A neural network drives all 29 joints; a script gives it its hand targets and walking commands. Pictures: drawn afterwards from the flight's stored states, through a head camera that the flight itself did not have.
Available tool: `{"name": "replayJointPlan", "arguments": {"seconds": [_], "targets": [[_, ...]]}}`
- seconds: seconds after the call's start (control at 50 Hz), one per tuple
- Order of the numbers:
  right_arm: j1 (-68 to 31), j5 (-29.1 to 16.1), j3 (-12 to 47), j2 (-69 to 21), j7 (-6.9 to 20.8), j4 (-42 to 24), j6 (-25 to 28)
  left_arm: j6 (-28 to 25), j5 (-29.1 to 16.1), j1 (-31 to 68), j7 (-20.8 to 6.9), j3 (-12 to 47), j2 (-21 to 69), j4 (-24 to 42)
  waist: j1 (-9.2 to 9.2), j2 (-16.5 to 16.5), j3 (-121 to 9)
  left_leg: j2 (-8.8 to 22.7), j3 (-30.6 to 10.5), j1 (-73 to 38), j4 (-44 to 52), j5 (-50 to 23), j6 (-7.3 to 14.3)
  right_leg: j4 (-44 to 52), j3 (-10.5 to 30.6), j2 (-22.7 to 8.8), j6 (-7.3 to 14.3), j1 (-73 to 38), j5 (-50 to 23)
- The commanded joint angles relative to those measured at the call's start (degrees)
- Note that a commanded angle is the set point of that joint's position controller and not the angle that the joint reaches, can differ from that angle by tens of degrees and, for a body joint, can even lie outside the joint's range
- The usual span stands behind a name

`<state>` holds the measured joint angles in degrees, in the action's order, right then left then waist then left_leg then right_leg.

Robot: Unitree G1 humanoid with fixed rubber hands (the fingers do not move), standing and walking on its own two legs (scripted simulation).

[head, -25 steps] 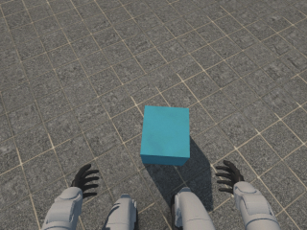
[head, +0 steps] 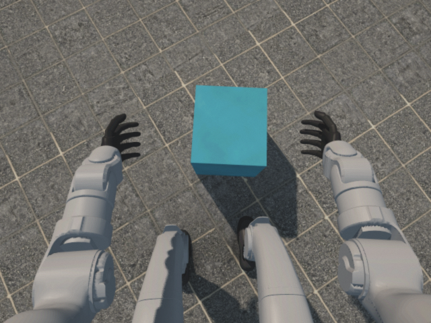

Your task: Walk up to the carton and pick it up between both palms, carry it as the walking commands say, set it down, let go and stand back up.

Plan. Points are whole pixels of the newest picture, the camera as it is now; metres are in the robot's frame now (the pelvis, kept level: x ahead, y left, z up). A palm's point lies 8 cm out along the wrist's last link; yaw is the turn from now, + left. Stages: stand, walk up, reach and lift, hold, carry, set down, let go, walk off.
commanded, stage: reach and lift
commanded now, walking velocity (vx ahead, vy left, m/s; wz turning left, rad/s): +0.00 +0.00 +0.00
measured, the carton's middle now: (228, 135) +0.56 -0.05 -0.55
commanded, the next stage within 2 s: none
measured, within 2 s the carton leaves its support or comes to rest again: neither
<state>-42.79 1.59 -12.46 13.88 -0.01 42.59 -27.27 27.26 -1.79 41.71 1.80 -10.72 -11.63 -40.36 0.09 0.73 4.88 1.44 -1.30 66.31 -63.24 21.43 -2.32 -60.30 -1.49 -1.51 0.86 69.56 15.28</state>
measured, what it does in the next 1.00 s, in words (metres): lowers itself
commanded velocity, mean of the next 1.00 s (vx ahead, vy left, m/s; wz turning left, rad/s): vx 0.00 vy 0.00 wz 0.00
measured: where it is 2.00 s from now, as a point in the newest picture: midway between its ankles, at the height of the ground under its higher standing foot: (214, 260)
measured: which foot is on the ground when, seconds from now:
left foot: down 0.00-1.00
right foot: down 0.00-1.00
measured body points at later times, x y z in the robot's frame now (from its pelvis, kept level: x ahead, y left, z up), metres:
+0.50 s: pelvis +0.02 +0.00 -0.02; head +0.33 -0.01 +0.31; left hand +0.56 +0.19 -0.12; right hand +0.54 -0.26 -0.12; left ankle +0.07 +0.14 -0.64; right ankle +0.12 -0.11 -0.64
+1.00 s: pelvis +0.01 +0.01 -0.09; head +0.35 +0.00 +0.20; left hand +0.57 +0.19 -0.21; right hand +0.55 -0.25 -0.21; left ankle +0.07 +0.14 -0.64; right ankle +0.12 -0.11 -0.64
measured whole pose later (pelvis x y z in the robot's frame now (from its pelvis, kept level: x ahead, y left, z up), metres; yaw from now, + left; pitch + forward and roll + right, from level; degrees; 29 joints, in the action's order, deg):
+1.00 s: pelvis +0.01 +0.01 -0.09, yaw +1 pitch +47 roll +2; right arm -73.7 -0.3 -21.8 24.6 5.2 58.0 -8.6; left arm 11.3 -0.5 72.5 4.4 -16.5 -16.6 -50.1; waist 1.9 1.1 1.2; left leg 0.1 -0.7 102.3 -81.6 26.4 -1.9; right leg -78.6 0.2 -2.6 0.0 106.0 19.7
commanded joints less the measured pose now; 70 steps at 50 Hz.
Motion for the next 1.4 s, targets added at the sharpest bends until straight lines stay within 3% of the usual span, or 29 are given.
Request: {"name": "replayJointPlan", "arguments": {"seconds": [0.0, 0.22, 0.26, 0.36, 0.4, 0.46, 0.54, 0.6, 0.62, 0.64, 0.7, 0.72, 0.74, 0.8, 0.82, 0.84, 0.9, 0.92, 1.04, 1.06, 1.08, 1.14, 1.16, 1.18, 1.24, 1.26, 1.3, 1.36, 1.38], "targets": [[-16.69, -1.29, -1.84, 9.74, 0.32, -3.72, 3.05, -2.92, -1.18, 15.31, 1.53, 0.02, -7.80, 5.11, 1.24, -1.20, -48.67, -3.84, 4.45, -9.86, 8.95, -0.83, 0.62, 5.65, -1.02, 3.41, -1.30, -29.77, -1.20], [-24.48, -4.48, -4.15, 14.86, 1.71, 0.58, 13.69, -12.80, -1.56, 24.58, 1.27, -3.18, -11.14, 0.06, 0.88, 0.25, -62.31, -5.54, 5.20, -1.10, 6.89, -10.04, -0.76, 2.00, 1.39, 3.23, -1.86, -32.89, -18.84], [-30.11, -4.28, -4.05, 15.08, 2.46, 1.06, 14.71, -13.62, -1.86, 26.91, 0.84, -3.54, -11.66, -0.99, 1.81, -3.70, -60.73, -5.51, 3.89, -0.13, 7.52, -11.23, -0.15, 1.78, 0.36, 3.04, -2.10, -30.77, -19.47], [-35.26, -5.88, -3.42, 15.47, 3.53, 4.37, 17.96, -17.08, -0.57, 35.43, 0.67, -4.98, -12.48, -1.77, 0.53, 0.31, -66.55, -5.77, 4.95, 0.00, 6.04, -16.05, -0.54, 0.96, 1.79, 2.60, -2.34, -31.06, -25.77], [-35.10, -3.69, -5.41, 16.58, 4.33, 7.25, 18.44, -17.11, -1.32, 36.48, 0.88, -3.39, -11.02, -1.82, 3.56, -2.33, -66.65, -5.64, 3.40, -1.29, 6.95, -18.25, -0.81, 0.18, 0.57, 2.87, -1.75, -29.46, -28.75], [-38.99, -3.64, -5.01, 16.28, 4.36, 8.34, 18.90, -17.27, -0.73, 37.87, 0.63, -3.57, -9.97, -6.77, 2.58, -1.72, -62.07, -6.03, 4.00, 2.79, 7.59, -13.84, -0.21, 1.36, 1.05, 2.79, -1.79, -28.06, -24.79], [-39.25, -0.86, -9.22, 19.02, 4.51, 4.76, 19.95, -18.23, 2.91, 38.55, 0.62, -6.74, -13.29, -2.97, 2.75, -3.21, -75.63, -6.52, 3.52, 2.05, 5.79, -22.38, -0.46, -1.55, 1.32, 3.24, -1.89, -35.52, -37.99], [-39.48, -1.51, -10.43, 19.10, 4.58, 4.54, 20.72, -18.95, 1.87, 39.17, 0.92, -6.35, -11.72, -1.89, 3.27, -1.19, -72.97, -6.39, 4.50, 1.39, 4.92, -19.60, -0.83, -0.48, 1.22, 3.62, -1.61, -32.16, -33.93], [-40.83, -0.48, -9.81, 19.82, 4.34, 3.34, 21.09, -18.92, 1.84, 38.96, 1.16, -6.90, -13.03, -2.44, 3.05, -4.68, -74.64, -6.34, 3.40, 2.87, 4.24, -21.83, -0.38, -2.42, 0.40, 3.56, -1.50, -33.75, -36.47], [-38.94, -2.14, -7.94, 16.72, 4.55, 6.76, 20.68, -19.25, 2.14, 39.62, 0.91, -6.35, -11.48, -3.95, 0.58, -1.01, -69.18, -6.71, 4.15, 6.99, 4.57, -19.96, -0.80, -1.90, 2.68, 2.86, -1.49, -30.67, -34.32], [-41.68, -1.41, -11.14, 18.47, 5.16, 6.36, 20.58, -18.85, 2.81, 41.83, 0.63, -5.68, -11.97, -4.37, 3.17, 1.38, -66.74, -6.60, 4.21, 4.22, 1.53, -16.65, -0.65, -3.11, 0.93, 3.75, -1.32, -21.88, -27.58], [-41.09, 0.59, -11.91, 18.97, 5.44, 5.96, 21.30, -18.72, 1.18, 42.24, 0.65, -5.26, -8.78, -4.79, 5.73, -1.71, -66.07, -6.46, 2.94, 4.21, 0.67, -17.49, -0.48, -3.85, 0.42, 3.58, -1.73, -18.90, -28.09], [-42.32, -0.87, -11.34, 18.73, 5.47, 3.56, 21.08, -18.62, 2.71, 40.97, 0.85, -6.19, -10.83, -2.88, 2.91, 0.26, -67.51, -6.69, 3.35, 3.70, 0.91, -15.52, -0.17, -4.26, 0.53, 4.09, -1.64, -19.29, -25.24], [-40.02, -0.95, -11.24, 16.79, 6.07, 13.10, 20.01, -17.94, 3.53, 42.68, 1.56, -7.72, -10.80, -7.75, 2.37, 1.61, -62.05, -6.93, 3.82, 8.22, -2.04, -10.54, -0.60, -7.35, 0.03, 3.86, -1.83, -12.04, -18.11], [-43.27, -1.52, -9.43, 16.62, 6.27, 12.40, 20.03, -17.80, 2.88, 43.54, 1.81, -7.42, -11.06, -4.54, 2.25, -1.93, -59.49, -6.56, 3.52, 11.84, -3.63, -8.95, -1.10, -7.71, -0.06, 4.02, -1.52, -10.89, -15.69], [-46.22, 0.02, -11.10, 20.02, 5.90, 7.35, 20.55, -17.66, 2.01, 44.53, 1.64, -6.90, -9.10, -4.27, 4.83, -2.04, -64.86, -6.85, 4.24, 13.01, -5.65, -8.93, -0.95, -10.52, -0.33, 4.05, -1.69, -13.02, -18.49], [-46.27, -1.14, -11.59, 21.78, 5.10, 11.68, 19.69, -17.17, 1.78, 45.93, 2.42, -7.32, -13.25, -6.26, 3.14, 1.84, -68.08, -6.98, 5.14, 13.97, -10.87, -8.83, -1.88, -15.58, -0.34, 4.16, -1.58, -8.94, -16.77], [-45.28, -2.39, -8.66, 18.77, 5.32, 8.77, 19.57, -17.09, 2.56, 44.48, 2.68, -6.88, -11.77, -2.88, 1.80, -0.85, -69.02, -7.22, 4.57, 11.08, -10.92, -9.47, -1.06, -15.76, -1.75, 4.74, -2.17, -8.66, -16.36], [-47.22, -4.13, -7.49, 21.57, 4.34, 6.12, 19.02, -16.34, -1.48, 47.10, 3.71, -3.35, -12.66, 0.83, 4.13, -1.61, -75.88, -7.26, 4.49, 17.26, -18.49, -10.06, -1.77, -24.42, -2.10, 4.62, -1.91, -7.87, -19.85], [-48.35, -4.64, -8.32, 23.75, 3.96, 5.93, 18.97, -16.56, -2.61, 48.43, 3.63, -2.59, -13.11, -0.42, 4.57, 1.67, -75.90, -7.16, 6.11, 16.84, -20.73, -6.93, -1.63, -24.49, -0.99, 4.73, -1.64, -5.44, -15.50], [-50.00, -4.97, -6.89, 24.67, 3.76, 6.22, 18.74, -16.04, -2.83, 49.66, 4.43, -2.79, -15.12, 0.01, 3.91, -2.86, -76.96, -7.16, 4.52, 16.55, -21.26, -9.38, -1.43, -26.31, -2.35, 4.63, -1.92, -4.86, -17.14], [-49.00, -6.41, -6.18, 22.96, 3.43, 7.74, 18.65, -15.64, -4.04, 48.75, 4.27, -0.91, -11.58, -4.96, 4.26, 1.84, -69.94, -6.75, 5.07, 20.14, -23.43, -4.16, -1.00, -27.60, -1.58, 4.17, -1.63, 1.09, -12.39], [-50.74, -7.45, -4.67, 24.19, 3.38, 3.03, 18.46, -15.80, -4.71, 51.46, 4.68, -1.54, -13.86, 2.30, 3.85, -0.62, -79.19, -6.84, 5.42, 15.22, -24.78, -7.73, -1.05, -28.67, -2.09, 4.23, -1.57, -2.99, -16.39], [-48.85, -5.75, -7.10, 26.24, 3.03, 10.32, 18.36, -15.60, -4.33, 50.98, 5.23, -1.22, -14.70, -4.42, 4.78, 1.84, -74.08, -6.64, 4.90, 17.45, -25.69, -6.97, -1.13, -30.02, -1.49, 4.35, -1.44, 2.70, -12.74], [-56.04, -8.73, -3.36, 26.73, 1.75, 3.70, 18.06, -15.52, -6.12, 54.43, 5.65, -1.33, -16.50, 0.50, 3.59, -3.09, -81.16, -6.68, 5.91, 24.57, -28.56, -3.73, -0.86, -33.69, -0.19, 3.85, -1.54, -7.64, -17.42], [-52.31, -8.92, -3.30, 24.03, 1.64, 10.47, 18.04, -15.68, -6.74, 50.99, 5.36, -0.59, -15.54, -8.33, 3.26, -3.33, -73.17, -6.65, 5.77, 29.21, -29.43, -0.67, -0.02, -34.22, 0.20, 3.52, -1.68, -3.59, -12.00], [-52.16, -9.56, -0.95, 21.03, 1.67, 9.41, 18.32, -16.19, -6.47, 50.15, 4.47, -1.50, -16.67, -7.74, 1.68, -6.52, -72.22, -6.30, 5.11, 30.53, -30.75, -1.35, 0.61, -36.33, -0.72, 3.01, -2.18, -5.71, -14.33], [-53.83, -10.39, -1.26, 22.03, 0.63, 12.89, 19.18, -17.93, -6.16, 54.50, 4.48, -1.07, -17.80, -9.32, 1.60, -3.83, -68.04, -5.32, 6.37, 35.07, -34.68, 0.49, 0.20, -38.50, 1.48, 2.65, -1.90, -0.04, -12.21], [-53.57, -8.94, -2.40, 22.74, 0.64, 11.80, 20.06, -18.61, -6.95, 54.29, 4.58, -0.27, -15.59, -7.96, 4.16, -3.22, -67.46, -5.86, 6.32, 35.42, -34.97, 0.82, -0.03, -38.99, 0.37, 2.63, -1.94, 1.30, -11.34]]}}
